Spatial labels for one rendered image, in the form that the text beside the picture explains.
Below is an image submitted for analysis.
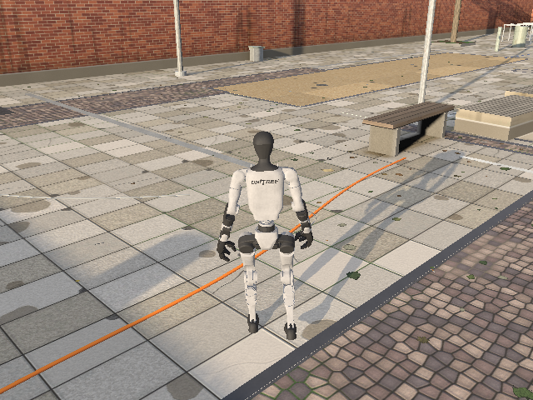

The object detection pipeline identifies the right robot hand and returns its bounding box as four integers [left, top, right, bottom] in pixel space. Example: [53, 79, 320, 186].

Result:
[295, 231, 313, 249]

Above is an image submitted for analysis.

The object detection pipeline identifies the right robot upper arm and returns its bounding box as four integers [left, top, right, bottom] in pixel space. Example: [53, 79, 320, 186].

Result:
[281, 167, 305, 212]

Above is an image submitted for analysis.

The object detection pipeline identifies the left robot hand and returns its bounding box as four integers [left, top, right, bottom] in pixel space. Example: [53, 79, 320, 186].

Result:
[217, 239, 236, 262]

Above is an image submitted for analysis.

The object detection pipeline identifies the left robot foot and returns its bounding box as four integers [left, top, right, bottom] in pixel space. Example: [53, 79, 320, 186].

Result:
[247, 313, 259, 333]

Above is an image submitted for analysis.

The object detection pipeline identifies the robot left forearm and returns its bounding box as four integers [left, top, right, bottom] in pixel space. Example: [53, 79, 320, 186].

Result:
[219, 203, 235, 242]

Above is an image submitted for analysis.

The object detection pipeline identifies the robot head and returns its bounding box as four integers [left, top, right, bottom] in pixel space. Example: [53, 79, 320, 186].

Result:
[250, 132, 279, 172]

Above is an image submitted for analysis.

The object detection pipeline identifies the robot right forearm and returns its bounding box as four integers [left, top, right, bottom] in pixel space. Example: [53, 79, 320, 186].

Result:
[296, 199, 311, 233]

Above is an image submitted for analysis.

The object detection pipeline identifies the left robot upper arm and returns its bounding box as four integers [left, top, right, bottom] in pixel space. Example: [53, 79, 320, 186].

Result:
[227, 168, 247, 216]

